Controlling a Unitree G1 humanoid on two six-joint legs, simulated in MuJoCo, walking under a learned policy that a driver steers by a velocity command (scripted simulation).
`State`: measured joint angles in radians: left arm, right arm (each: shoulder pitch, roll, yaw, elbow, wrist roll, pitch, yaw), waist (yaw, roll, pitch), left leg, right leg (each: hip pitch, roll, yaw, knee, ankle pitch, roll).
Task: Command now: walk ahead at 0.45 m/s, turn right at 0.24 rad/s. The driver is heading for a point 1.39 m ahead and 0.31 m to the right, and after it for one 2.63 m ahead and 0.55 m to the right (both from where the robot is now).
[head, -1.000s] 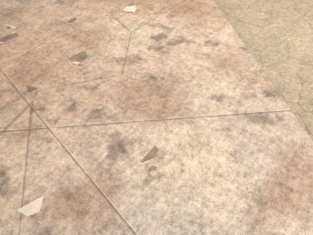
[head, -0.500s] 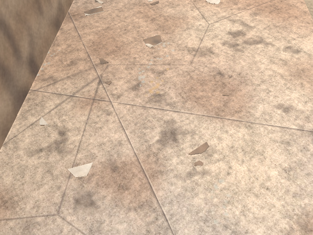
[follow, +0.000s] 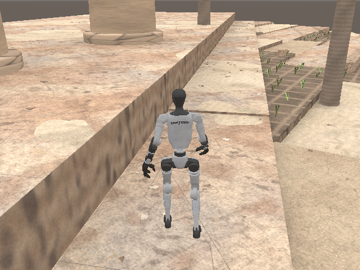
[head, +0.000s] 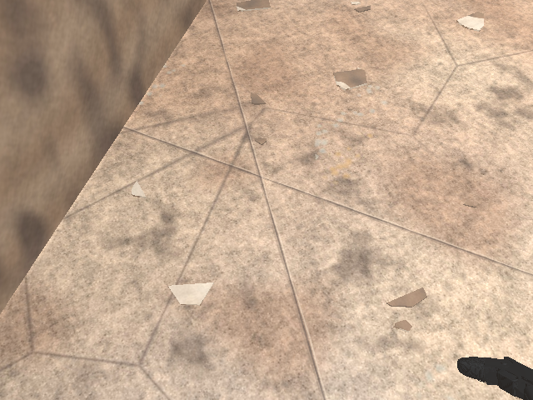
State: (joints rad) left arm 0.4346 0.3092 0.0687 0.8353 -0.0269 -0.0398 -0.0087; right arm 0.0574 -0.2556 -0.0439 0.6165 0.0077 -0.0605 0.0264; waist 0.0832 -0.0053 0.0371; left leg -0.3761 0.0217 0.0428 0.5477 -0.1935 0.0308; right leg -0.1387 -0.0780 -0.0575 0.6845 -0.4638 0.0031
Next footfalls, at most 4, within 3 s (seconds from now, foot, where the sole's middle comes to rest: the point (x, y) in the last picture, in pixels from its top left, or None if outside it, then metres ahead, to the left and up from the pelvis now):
0.48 right None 0.38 -0.14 -0.77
0.98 left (322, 303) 0.72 -0.07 -0.77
1.48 right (414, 246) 0.92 -0.33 -0.77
1.98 left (326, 170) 1.20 -0.07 -0.77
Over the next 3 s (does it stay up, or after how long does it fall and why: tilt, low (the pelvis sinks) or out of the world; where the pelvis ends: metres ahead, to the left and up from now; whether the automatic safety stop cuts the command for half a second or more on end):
stays up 1.39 -0.24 0.00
